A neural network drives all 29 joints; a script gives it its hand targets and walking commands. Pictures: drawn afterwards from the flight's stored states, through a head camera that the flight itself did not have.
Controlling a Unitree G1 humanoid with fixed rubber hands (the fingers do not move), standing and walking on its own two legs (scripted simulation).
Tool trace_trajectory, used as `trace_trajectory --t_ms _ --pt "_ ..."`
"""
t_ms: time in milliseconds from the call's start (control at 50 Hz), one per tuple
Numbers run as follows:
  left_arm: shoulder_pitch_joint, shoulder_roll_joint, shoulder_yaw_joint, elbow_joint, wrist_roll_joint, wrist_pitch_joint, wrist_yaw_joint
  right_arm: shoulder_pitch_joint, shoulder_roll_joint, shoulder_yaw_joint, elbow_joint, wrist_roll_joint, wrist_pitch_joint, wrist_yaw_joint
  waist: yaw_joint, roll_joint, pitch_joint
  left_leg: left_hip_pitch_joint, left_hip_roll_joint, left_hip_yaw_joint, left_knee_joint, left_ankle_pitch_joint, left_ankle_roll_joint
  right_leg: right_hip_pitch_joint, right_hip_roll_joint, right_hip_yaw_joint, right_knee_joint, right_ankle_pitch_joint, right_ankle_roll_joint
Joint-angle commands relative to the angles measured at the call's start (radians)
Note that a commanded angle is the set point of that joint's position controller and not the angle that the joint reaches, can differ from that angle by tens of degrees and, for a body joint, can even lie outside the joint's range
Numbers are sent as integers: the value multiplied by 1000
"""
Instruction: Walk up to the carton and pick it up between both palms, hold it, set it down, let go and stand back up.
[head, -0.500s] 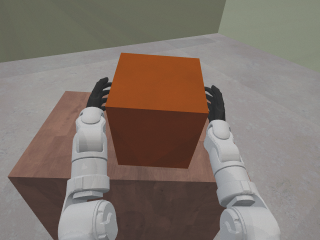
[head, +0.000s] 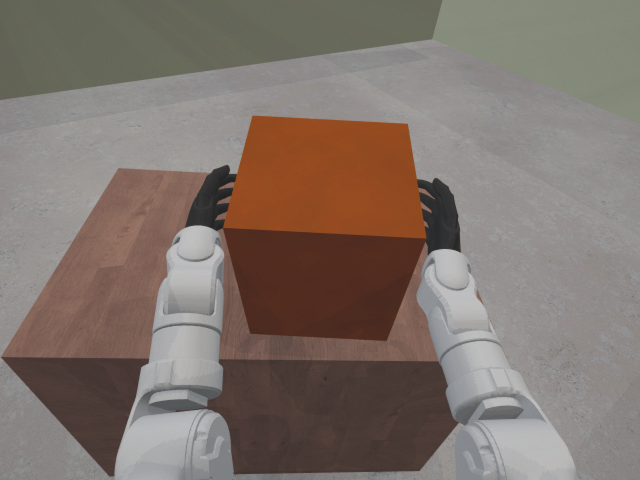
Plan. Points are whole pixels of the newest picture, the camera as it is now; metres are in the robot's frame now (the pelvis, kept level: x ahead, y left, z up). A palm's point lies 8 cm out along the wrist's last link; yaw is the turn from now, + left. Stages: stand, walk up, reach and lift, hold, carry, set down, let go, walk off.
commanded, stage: set down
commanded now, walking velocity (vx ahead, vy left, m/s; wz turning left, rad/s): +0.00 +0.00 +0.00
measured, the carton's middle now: (323, 235) +0.42 -0.01 +0.10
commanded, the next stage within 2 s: none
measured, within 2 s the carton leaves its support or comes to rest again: neither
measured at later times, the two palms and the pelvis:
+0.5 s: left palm (213, 232) +0.39 +0.14 +0.13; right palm (437, 254) +0.36 -0.15 +0.13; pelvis +0.00 +0.00 +0.00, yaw -1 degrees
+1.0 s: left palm (214, 236) +0.42 +0.15 +0.10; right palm (424, 257) +0.38 -0.15 +0.10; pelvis +0.01 +0.00 +0.00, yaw -1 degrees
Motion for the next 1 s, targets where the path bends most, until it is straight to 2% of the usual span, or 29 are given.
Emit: trace_trajectory --t_ms 0,100,220,320,460,740,980 --pt "-675 -541 -417 -66 -110 -102 -173 -810 488 330 -271 -34 -104 142 -6 93 -419 146 -23 105 -2 403 -48 47 41 -104 19 478 39" --pt "-732 -554 -422 -14 -121 -154 -166 -823 497 282 -229 -75 -133 152 -16 108 -452 165 -18 108 1 409 -61 16 41 -110 12 450 35" --pt "-791 -565 -397 78 -125 -212 -154 -858 515 229 -166 -118 -161 168 -4 110 -490 158 -13 116 -5 392 -63 -5 39 -111 5 414 33" --pt "-807 -545 -321 187 -105 -242 -162 -873 527 172 -96 -164 -169 181 18 85 -468 100 -15 135 -31 323 -45 13 30 -101 3 392 38" --pt "-838 -513 -234 271 -75 -282 -171 -874 547 88 -31 -229 -183 198 36 79 -475 58 -15 162 -49 294 -36 40 23 -94 9 402 41" --pt "-883 -501 -213 326 -65 -356 -159 -844 568 -1 33 -313 -218 216 30 116 -559 88 -4 171 -11 425 -66 16 27 -102 27 466 35" --pt "-874 -492 -190 399 -64 -401 -164 -813 594 -28 71 -355 -232 217 24 113 -585 49 -1 166 10 507 -72 33 25 -96 55 563 42"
